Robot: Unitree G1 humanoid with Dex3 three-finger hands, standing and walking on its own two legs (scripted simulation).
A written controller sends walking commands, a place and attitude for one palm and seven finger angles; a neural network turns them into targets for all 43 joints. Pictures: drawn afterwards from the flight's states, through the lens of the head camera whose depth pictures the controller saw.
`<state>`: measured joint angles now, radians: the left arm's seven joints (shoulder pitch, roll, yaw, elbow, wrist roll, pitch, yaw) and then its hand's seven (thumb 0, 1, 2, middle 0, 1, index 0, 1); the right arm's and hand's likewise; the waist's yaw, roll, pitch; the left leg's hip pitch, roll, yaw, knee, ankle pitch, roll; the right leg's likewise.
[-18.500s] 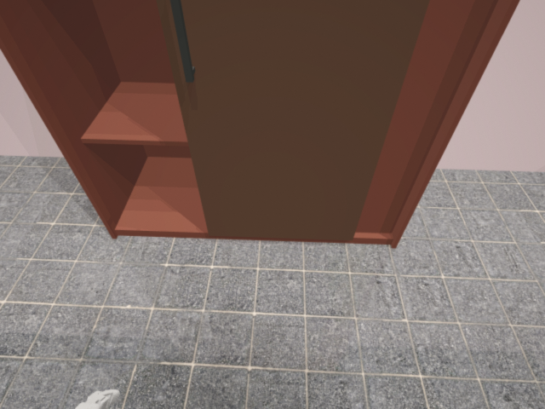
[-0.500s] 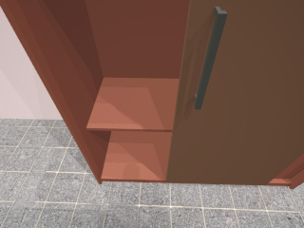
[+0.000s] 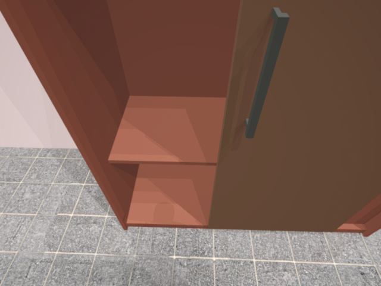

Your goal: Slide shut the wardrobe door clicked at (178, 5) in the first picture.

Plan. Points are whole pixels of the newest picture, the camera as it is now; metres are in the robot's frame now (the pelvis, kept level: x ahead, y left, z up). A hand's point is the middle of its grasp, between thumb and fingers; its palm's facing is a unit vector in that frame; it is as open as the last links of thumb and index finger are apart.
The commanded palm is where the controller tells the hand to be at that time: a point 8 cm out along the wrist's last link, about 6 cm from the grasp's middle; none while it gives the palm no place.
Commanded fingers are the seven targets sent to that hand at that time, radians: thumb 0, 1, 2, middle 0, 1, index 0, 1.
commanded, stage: look again from close up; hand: right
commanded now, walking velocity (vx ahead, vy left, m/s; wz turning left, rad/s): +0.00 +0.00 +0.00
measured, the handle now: (260, 83) +0.49 -0.12 +0.19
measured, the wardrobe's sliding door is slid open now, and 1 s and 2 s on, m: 0.43 0.43 0.43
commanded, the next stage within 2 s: raise the hand with hooked fingers in 0.04 s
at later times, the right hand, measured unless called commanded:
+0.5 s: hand (272, 257) +0.19 -0.14 +0.02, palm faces -0.07 +1.00 +0.00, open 8.2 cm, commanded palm +0.12 -0.22 +0.00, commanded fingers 0.00 -0.46 -0.71 0.23 0.58 0.23 0.58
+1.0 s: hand (325, 235) +0.21 -0.21 +0.08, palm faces +0.00 +1.00 -0.07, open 11.2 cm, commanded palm +0.16 -0.26 +0.09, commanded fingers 0.00 0.13 -0.46 0.27 0.96 0.27 0.96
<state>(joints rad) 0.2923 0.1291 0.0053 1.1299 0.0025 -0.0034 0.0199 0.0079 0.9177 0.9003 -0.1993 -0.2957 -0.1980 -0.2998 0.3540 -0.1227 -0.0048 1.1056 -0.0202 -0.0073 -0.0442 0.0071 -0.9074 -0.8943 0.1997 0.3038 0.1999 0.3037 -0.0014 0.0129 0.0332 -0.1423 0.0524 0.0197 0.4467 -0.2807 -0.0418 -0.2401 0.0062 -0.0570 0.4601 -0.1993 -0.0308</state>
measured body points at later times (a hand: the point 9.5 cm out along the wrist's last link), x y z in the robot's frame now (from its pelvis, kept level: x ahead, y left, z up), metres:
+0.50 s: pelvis -0.02 +0.03 -0.04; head -0.02 +0.02 +0.41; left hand +0.18 +0.27 -0.07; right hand +0.19 -0.19 +0.02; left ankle -0.03 +0.15 -0.74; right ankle +0.03 -0.10 -0.74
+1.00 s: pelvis -0.01 +0.03 -0.03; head -0.01 +0.04 +0.42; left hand +0.15 +0.26 -0.11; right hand +0.20 -0.27 +0.09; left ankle -0.03 +0.15 -0.74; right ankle +0.03 -0.10 -0.74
